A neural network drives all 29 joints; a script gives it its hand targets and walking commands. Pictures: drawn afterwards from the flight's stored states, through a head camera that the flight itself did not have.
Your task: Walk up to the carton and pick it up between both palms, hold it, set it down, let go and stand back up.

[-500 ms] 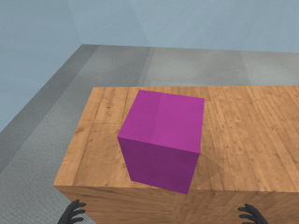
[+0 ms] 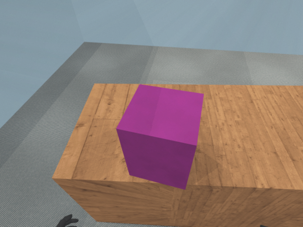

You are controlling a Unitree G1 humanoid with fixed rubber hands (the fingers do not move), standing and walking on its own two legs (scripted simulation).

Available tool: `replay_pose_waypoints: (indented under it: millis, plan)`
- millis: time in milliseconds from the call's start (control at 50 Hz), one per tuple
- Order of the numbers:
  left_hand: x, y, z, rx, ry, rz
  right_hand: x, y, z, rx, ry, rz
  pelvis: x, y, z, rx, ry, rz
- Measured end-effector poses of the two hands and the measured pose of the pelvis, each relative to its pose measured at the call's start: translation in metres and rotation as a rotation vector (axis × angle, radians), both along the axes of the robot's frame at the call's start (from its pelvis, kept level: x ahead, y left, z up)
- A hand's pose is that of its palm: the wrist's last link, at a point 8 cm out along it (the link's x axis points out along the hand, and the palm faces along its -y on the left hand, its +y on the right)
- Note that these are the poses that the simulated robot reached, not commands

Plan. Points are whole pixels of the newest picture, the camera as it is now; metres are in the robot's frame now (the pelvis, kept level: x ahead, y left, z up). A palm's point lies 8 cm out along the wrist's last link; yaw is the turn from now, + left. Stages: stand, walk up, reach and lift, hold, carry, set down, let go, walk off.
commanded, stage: stand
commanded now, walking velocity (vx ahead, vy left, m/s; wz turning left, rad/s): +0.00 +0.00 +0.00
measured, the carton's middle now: (163, 138) +0.38 -0.01 -0.01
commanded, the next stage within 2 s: none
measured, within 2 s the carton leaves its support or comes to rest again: neither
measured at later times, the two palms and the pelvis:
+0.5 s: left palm out of the picture +0.12 +0.29 -0.08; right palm out of the picture +0.11 -0.28 -0.09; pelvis +0.02 +0.01 +0.00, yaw +0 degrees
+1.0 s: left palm out of the picture +0.11 +0.29 -0.09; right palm out of the picture +0.11 -0.29 -0.10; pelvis +0.03 +0.00 +0.01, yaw +0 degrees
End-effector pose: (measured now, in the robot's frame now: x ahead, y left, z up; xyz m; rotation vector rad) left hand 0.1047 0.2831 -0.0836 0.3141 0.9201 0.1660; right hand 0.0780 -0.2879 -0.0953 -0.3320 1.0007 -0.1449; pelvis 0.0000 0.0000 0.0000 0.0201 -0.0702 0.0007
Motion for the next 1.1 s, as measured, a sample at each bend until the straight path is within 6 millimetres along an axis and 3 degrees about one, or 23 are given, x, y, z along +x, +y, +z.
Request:
replay_pose_waypoints:
  millis: [220,600,1100]
  plan:
    - [-0.001,0.003,-0.002,0.002,0.028,0.002,0.013,0.006,-0.001,0.007,-0.012,0.016,0.004,0.003,0.001,-0.004,0.000,0.003]
    - [0.024,0.008,0.004,0.017,0.030,0.009,0.035,0.003,0.000,-0.002,0.005,0.010,0.018,0.005,0.005,-0.005,-0.001,0.001]
    - [0.010,0.009,-0.005,0.009,0.137,0.060,0.031,-0.004,-0.005,-0.008,0.083,-0.025,0.025,0.002,0.011,-0.012,0.006,0.008]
